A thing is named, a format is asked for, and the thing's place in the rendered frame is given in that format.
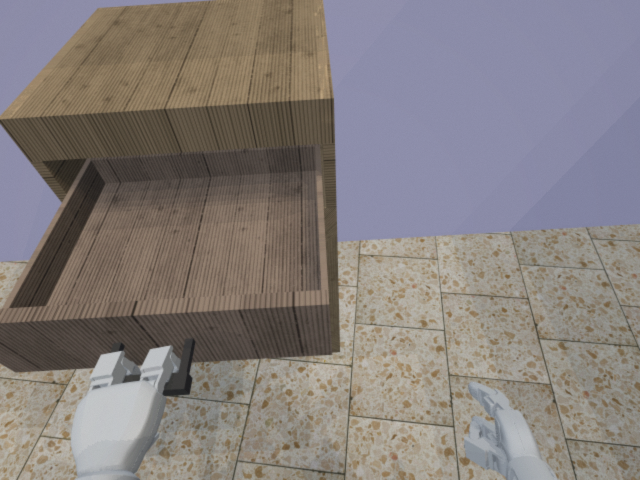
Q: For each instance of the right robot forearm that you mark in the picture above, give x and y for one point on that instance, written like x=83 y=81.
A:
x=529 y=468

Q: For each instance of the cabinet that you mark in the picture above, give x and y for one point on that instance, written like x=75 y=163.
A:
x=186 y=77

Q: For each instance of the right robot hand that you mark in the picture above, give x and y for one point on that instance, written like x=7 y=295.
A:
x=493 y=446

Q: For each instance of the handle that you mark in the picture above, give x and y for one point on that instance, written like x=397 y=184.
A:
x=179 y=383

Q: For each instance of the left robot hand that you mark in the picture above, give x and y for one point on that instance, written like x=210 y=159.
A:
x=116 y=423

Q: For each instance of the drawer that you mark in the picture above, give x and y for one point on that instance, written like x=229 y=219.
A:
x=226 y=247

